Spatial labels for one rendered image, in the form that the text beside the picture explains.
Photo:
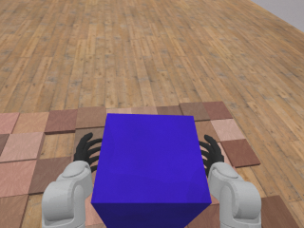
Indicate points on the carton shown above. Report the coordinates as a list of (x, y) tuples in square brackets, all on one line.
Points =
[(150, 172)]

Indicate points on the robot left hand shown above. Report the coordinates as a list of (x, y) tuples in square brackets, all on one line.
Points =
[(82, 152)]

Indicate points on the right robot forearm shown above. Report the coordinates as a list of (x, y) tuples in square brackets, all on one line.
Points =
[(239, 200)]

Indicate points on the robot right hand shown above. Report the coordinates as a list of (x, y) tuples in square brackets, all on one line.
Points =
[(213, 155)]

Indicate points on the left robot forearm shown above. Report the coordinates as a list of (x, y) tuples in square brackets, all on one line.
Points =
[(64, 200)]

